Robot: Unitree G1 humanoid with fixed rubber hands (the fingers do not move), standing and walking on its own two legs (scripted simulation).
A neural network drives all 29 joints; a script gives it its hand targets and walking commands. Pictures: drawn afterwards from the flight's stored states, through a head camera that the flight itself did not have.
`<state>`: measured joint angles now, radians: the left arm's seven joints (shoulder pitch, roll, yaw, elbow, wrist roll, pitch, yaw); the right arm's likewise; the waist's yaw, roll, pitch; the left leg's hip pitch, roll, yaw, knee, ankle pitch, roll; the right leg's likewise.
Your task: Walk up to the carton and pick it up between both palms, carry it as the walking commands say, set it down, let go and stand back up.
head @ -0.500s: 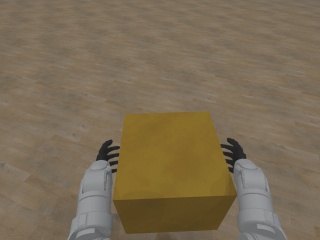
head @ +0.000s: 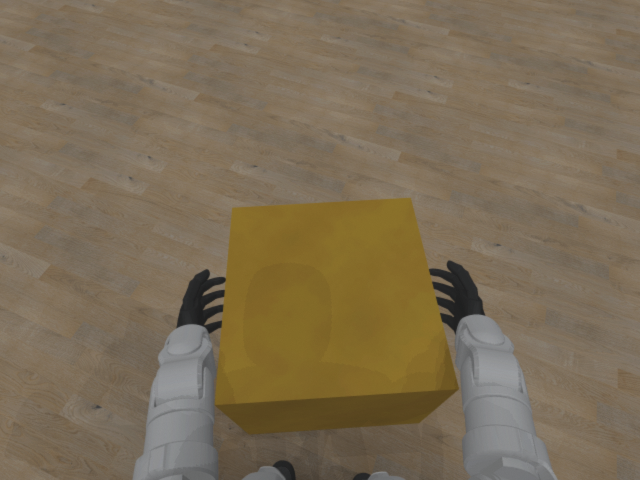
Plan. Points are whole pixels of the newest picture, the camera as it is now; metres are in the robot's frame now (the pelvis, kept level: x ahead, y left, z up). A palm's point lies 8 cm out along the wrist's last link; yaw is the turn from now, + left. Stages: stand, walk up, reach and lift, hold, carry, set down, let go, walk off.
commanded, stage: set down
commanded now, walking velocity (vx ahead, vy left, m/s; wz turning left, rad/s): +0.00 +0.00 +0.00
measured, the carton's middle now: (328, 318) +0.35 +0.00 -0.14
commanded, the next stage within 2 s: none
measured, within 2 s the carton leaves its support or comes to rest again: neither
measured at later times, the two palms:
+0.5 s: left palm (204, 334) +0.33 +0.19 -0.13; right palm (437, 318) +0.35 -0.17 -0.13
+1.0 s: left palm (220, 336) +0.35 +0.19 -0.23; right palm (421, 321) +0.38 -0.18 -0.22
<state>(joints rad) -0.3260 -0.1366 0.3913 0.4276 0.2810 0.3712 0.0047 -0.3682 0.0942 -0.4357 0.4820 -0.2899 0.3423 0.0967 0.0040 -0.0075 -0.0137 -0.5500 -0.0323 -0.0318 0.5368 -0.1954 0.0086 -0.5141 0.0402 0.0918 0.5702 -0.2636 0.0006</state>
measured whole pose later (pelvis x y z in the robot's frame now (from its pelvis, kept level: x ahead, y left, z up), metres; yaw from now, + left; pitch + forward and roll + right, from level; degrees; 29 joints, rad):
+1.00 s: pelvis -0.06 -0.01 -0.15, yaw +1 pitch +43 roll +0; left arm -0.70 -0.04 0.48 0.50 0.21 0.35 0.01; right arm -0.75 -0.03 -0.44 0.61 -0.19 0.32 0.07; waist 0.01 -0.02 -0.24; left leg -1.65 -0.06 -0.07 1.28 -0.37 -0.03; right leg -1.61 0.09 0.05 1.32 -0.45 0.00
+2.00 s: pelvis -0.09 -0.01 -0.30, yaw +0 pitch +49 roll +0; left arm -1.01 0.08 0.45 0.68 0.08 0.29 0.11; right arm -1.12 -0.21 -0.31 0.83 -0.06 0.28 -0.05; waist 0.04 0.00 -0.14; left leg -2.21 -0.10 -0.06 1.80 -0.45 -0.05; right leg -2.17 0.13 0.04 1.86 -0.54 0.03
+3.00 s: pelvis -0.09 -0.01 -0.39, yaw +0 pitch +42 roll +2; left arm -1.21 0.21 0.35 0.89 -0.06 0.18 0.13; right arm -1.36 -0.34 -0.12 1.07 0.08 0.19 -0.08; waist 0.05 0.00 0.16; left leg -2.32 -0.08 -0.03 2.12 -0.53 -0.06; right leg -2.29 0.12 0.02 2.18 -0.62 0.01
